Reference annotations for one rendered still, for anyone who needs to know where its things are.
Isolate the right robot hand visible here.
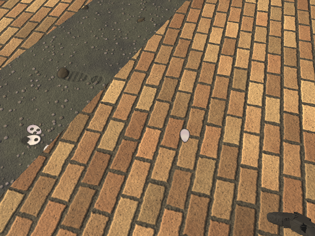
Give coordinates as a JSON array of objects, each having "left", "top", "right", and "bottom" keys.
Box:
[{"left": 267, "top": 211, "right": 315, "bottom": 236}]

